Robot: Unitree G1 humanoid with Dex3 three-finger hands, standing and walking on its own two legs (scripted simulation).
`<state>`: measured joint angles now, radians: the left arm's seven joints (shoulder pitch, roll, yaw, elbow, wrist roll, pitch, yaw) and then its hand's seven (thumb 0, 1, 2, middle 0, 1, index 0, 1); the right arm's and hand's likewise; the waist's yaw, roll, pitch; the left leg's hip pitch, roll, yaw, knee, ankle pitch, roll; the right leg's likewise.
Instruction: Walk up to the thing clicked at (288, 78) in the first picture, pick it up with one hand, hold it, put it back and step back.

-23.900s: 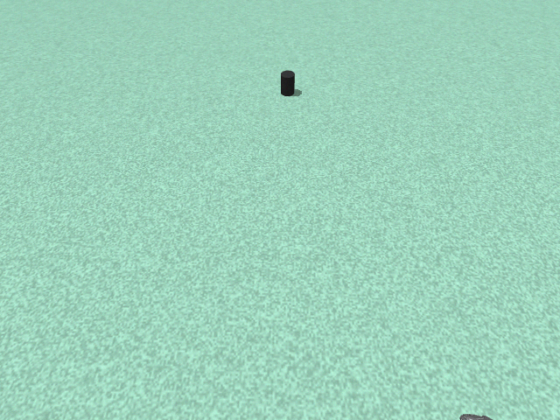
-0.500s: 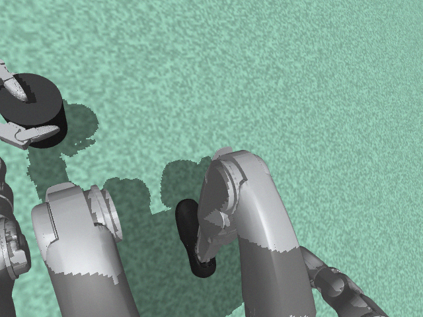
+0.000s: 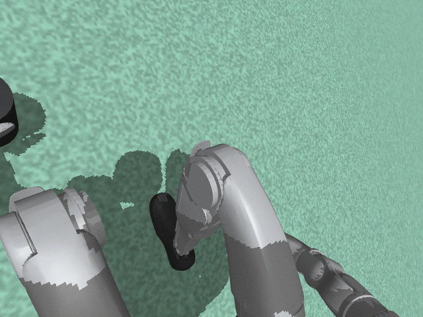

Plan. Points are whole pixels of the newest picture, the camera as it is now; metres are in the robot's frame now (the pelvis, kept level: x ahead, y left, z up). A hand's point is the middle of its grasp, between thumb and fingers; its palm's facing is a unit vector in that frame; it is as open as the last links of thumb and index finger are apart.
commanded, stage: lower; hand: left
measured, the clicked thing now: out of the picture +0.47 +0.23 -0.24
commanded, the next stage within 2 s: loosen in 0.26 s
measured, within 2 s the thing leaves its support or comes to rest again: rests again in 0.02 s
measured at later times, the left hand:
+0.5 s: hand out of the picture +0.47 +0.24 -0.19, palm faces +0.17 -0.99 -0.03, open 8.9 cm
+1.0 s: hand out of the picture +0.47 +0.24 -0.18, palm faces +0.17 -0.99 -0.02, open 15.3 cm
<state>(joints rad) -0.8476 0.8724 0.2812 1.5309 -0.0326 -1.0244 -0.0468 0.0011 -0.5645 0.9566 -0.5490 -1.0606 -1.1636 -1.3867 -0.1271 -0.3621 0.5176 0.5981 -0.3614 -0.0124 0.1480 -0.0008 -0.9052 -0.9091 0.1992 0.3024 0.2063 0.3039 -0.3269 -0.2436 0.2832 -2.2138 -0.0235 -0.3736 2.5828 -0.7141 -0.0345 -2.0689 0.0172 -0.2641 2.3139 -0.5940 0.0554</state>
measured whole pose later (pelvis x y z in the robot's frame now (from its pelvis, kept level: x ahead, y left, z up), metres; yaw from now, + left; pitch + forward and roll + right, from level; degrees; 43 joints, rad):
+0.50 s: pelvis +0.00 +0.01 +0.00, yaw -1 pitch +17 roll -20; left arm -0.84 0.92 0.30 1.58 -0.01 -1.10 -0.01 0.00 -0.57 0.86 -0.63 -1.01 -1.12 -1.25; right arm -0.17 -0.36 0.55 0.58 -0.39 0.00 0.14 0.00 -0.90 -0.90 0.20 0.30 0.21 0.30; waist -0.34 -0.27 0.30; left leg -2.20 -0.02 -0.40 2.59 -0.72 -0.02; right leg -2.04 0.03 -0.28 2.29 -0.59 0.07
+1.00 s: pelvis +0.00 +0.01 +0.00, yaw -1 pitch +17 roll -20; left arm -0.86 0.92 0.30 1.59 -0.01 -1.11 -0.02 -0.01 -0.60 0.36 -0.42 -0.43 -0.41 -0.45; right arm -0.17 -0.36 0.56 0.58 -0.38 0.01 0.14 0.00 -0.90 -0.90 0.20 0.30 0.21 0.30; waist -0.34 -0.27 0.29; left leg -2.20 -0.02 -0.40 2.58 -0.72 -0.02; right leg -2.04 0.04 -0.28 2.28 -0.58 0.07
